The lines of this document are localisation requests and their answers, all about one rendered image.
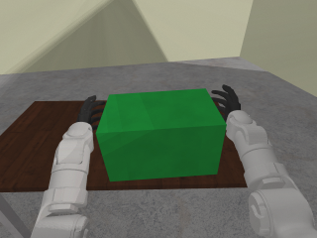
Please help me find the robot right hand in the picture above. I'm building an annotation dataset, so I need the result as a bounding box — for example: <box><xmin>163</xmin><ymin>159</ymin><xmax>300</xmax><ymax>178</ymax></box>
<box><xmin>211</xmin><ymin>84</ymin><xmax>241</xmax><ymax>122</ymax></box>

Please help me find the right robot upper arm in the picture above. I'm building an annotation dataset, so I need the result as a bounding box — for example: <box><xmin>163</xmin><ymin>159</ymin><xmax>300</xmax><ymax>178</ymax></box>
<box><xmin>248</xmin><ymin>187</ymin><xmax>317</xmax><ymax>238</ymax></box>

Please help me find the robot left hand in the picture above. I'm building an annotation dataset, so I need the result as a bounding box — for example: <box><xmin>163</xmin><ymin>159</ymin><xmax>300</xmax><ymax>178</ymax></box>
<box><xmin>76</xmin><ymin>95</ymin><xmax>105</xmax><ymax>131</ymax></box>

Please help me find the table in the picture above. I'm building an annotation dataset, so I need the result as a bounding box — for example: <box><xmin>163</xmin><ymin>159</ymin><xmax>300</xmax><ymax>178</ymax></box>
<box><xmin>0</xmin><ymin>100</ymin><xmax>248</xmax><ymax>238</ymax></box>

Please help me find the carton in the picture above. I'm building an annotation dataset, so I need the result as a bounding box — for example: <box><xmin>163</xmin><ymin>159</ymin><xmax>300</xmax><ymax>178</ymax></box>
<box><xmin>95</xmin><ymin>88</ymin><xmax>227</xmax><ymax>181</ymax></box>

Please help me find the left robot upper arm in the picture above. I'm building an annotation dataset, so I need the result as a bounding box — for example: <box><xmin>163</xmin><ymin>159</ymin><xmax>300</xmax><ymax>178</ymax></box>
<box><xmin>32</xmin><ymin>214</ymin><xmax>91</xmax><ymax>238</ymax></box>

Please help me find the robot left forearm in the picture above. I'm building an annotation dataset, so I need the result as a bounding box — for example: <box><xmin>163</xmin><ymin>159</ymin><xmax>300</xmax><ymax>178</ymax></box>
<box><xmin>30</xmin><ymin>122</ymin><xmax>94</xmax><ymax>238</ymax></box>

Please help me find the robot right forearm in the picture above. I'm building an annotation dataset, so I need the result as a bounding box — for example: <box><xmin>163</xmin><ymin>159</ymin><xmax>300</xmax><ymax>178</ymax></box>
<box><xmin>226</xmin><ymin>110</ymin><xmax>315</xmax><ymax>227</ymax></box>

